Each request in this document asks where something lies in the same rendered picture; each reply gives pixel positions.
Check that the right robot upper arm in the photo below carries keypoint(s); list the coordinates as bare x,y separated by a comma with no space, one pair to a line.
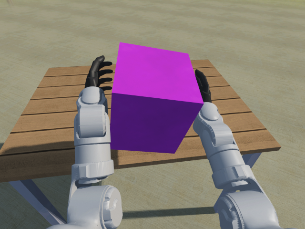
248,209

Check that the table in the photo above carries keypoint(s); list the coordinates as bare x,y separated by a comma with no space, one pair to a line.
41,144

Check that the robot right hand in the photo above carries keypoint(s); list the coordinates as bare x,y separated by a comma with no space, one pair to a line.
203,86

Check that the robot left forearm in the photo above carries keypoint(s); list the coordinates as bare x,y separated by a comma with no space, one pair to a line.
92,136

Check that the robot right forearm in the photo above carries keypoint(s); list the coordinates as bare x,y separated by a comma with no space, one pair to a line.
230,173

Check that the robot left hand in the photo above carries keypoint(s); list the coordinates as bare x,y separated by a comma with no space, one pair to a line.
95,72

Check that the left robot upper arm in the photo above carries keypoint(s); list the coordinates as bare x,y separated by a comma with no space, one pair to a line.
93,207

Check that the carton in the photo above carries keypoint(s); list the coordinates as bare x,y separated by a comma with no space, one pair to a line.
155,99

